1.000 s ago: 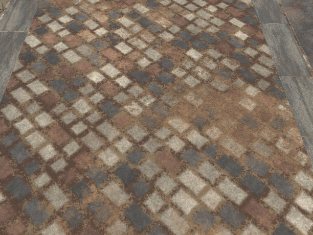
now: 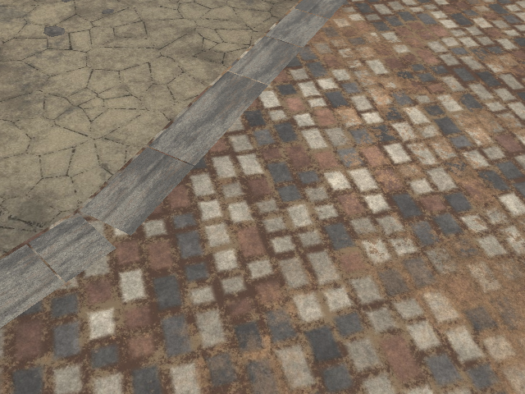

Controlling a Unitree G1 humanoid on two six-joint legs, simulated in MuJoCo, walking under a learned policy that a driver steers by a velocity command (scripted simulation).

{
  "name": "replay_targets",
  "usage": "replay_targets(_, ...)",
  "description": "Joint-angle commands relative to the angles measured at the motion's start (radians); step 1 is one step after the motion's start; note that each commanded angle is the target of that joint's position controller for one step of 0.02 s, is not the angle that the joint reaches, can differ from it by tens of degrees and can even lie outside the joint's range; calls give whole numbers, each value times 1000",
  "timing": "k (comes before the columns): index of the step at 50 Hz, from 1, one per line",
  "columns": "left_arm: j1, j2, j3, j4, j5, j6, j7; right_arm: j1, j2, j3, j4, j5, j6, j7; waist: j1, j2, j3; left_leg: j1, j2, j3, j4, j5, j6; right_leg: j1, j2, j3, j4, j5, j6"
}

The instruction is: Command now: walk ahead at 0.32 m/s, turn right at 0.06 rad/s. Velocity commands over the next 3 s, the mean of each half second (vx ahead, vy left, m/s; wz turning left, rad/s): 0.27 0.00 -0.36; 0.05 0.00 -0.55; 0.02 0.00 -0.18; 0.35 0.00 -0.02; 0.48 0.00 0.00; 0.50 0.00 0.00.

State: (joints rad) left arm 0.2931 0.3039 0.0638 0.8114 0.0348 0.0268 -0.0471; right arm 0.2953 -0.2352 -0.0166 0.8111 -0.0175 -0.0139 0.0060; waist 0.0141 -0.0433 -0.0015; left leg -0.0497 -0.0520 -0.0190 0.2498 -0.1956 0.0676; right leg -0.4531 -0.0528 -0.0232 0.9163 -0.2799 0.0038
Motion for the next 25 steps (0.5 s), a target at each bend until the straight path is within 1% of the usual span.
replay_targets(1,-101,65,16,-73,-6,-23,-5,35,-163,-45,-21,-5,-35,-7,-47,161,96,53,268,-211,-189,-205,139,-226,-10,15,-19,49,7)
replay_targets(5,-135,49,13,-81,-6,-31,-7,75,-167,-50,10,-11,-53,-15,-60,131,117,66,312,-150,-194,-160,147,-255,7,65,-75,74,-2)
replay_targets(9,-192,41,6,-111,0,-37,-16,79,-169,-54,29,-14,-68,-18,-63,126,142,70,332,-67,-171,-68,133,-238,-10,46,-160,90,-26)
replay_targets(10,-206,36,3,-122,2,-39,-20,74,-168,-53,34,-15,-69,-18,-60,124,156,61,326,-30,-140,35,125,-213,-12,26,-193,80,-35)
replay_targets(11,-208,31,0,-131,3,-41,-22,66,-173,-55,38,-13,-67,-18,-53,131,154,48,318,8,-92,173,112,-167,-4,-4,-227,58,-47)
replay_targets(12,-199,32,0,-138,1,-43,-22,64,-183,-58,41,-11,-63,-18,-48,141,137,35,313,37,-33,314,97,-105,13,-38,-252,40,-60)
replay_targets(13,-172,38,3,-140,-1,-45,-18,63,-195,-61,45,-9,-60,-19,-36,145,105,26,307,61,52,496,80,-28,42,-68,-273,30,-77)
replay_targets(14,-102,47,11,-126,1,-49,-12,58,-206,-64,48,-2,-54,-20,-3,131,50,17,287,97,195,677,59,80,83,-89,-313,42,-97)
replay_targets(15,25,66,24,-86,12,-59,-1,58,-206,-61,46,3,-50,-22,48,82,-39,-15,234,145,410,701,24,236,135,-93,-385,98,-116)
replay_targets(16,155,137,47,-62,26,-68,12,69,-184,-50,25,3,-52,-25,100,-9,-137,-186,182,176,695,423,-20,441,9,85,-450,114,-161)
replay_targets(17,140,288,71,-99,10,-70,22,121,-61,-23,-38,6,-52,-15,28,-262,-223,-514,-15,166,1041,-392,-79,634,-332,628,-537,448,-309)
replay_targets(18,156,266,75,-91,-50,-62,21,80,-145,-38,-30,-18,-41,-18,61,-119,-281,-521,16,-31,1118,-376,-66,611,-321,681,-562,616,-355)
replay_targets(19,92,214,62,-93,-47,-56,28,50,-149,-40,-32,-4,-36,-15,26,-47,-167,-554,59,-31,1134,-299,-62,522,-292,521,-531,653,-344)
replay_targets(20,41,148,43,-99,-42,-53,30,23,-138,-33,-29,-4,-39,-16,11,17,-76,-552,94,-24,1066,-238,-61,417,-233,414,-544,712,-310)
replay_targets(21,0,114,33,-107,-41,-50,32,15,-138,-34,-29,-13,-32,-18,-14,22,-48,-529,116,-26,1004,-207,-63,365,-178,353,-558,718,-269)
replay_targets(22,-23,94,25,-111,-42,-47,35,37,-141,-34,-25,-22,-16,-16,-36,-4,-49,-484,122,-23,961,-185,-73,317,-141,310,-574,744,-251)
replay_targets(23,-27,99,25,-112,-38,-48,35,50,-138,-35,-21,-24,0,-15,-44,-9,-66,-454,108,-15,950,-168,-82,293,-127,287,-577,782,-246)
replay_targets(25,-14,125,34,-108,-36,-53,34,47,-129,-35,-29,-20,19,-15,-50,1,-88,-457,95,-12,914,-138,-99,290,-110,272,-578,815,-240)
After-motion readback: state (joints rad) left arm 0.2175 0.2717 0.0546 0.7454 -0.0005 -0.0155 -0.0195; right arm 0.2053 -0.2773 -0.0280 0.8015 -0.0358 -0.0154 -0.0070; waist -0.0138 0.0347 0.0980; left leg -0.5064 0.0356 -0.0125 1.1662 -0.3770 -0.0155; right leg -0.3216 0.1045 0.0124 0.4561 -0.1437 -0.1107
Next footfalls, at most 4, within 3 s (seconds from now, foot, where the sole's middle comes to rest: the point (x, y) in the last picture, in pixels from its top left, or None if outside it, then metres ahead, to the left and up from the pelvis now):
0.32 right None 0.24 -0.16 -0.79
1.02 left None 0.37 -0.03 -0.79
1.38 right None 0.21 -0.18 -0.79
1.72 left None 0.43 -0.05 -0.79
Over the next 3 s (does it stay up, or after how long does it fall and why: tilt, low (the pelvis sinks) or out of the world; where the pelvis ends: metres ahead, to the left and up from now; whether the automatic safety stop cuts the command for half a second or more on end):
stays up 0.90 -0.45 -0.01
